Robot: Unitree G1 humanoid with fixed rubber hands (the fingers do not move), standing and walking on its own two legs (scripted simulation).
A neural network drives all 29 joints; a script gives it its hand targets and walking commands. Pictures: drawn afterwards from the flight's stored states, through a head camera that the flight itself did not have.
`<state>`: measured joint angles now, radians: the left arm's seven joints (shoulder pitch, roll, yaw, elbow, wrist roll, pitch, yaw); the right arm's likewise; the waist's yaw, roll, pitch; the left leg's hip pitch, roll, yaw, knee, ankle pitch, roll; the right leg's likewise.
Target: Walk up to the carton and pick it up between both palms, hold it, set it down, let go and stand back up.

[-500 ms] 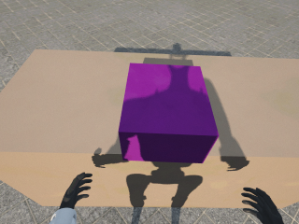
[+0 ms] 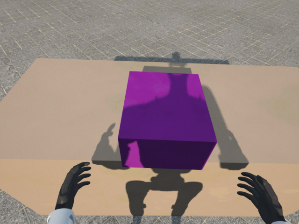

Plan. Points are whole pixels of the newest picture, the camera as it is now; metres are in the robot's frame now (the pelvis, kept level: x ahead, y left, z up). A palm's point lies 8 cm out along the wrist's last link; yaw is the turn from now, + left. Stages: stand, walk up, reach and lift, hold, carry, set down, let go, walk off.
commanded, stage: reach and lift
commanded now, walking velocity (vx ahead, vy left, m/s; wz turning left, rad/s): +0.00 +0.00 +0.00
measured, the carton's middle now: (163, 117) +0.49 -0.02 +0.00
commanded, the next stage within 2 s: none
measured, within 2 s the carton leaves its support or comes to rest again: neither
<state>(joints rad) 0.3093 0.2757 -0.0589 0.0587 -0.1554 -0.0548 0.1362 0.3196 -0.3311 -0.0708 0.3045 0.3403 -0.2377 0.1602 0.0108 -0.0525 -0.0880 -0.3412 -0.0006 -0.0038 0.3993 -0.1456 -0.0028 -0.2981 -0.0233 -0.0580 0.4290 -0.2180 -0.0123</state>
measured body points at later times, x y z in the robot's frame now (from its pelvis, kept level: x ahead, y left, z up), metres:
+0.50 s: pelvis +0.00 +0.00 +0.00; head +0.01 +0.02 +0.45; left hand +0.27 +0.23 +0.04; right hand +0.28 -0.25 +0.05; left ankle +0.03 +0.12 -0.74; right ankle +0.00 -0.12 -0.74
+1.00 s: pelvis +0.01 +0.00 +0.00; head +0.02 +0.02 +0.45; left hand +0.34 +0.23 +0.11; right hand +0.35 -0.23 +0.11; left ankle +0.03 +0.12 -0.74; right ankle +0.00 -0.12 -0.74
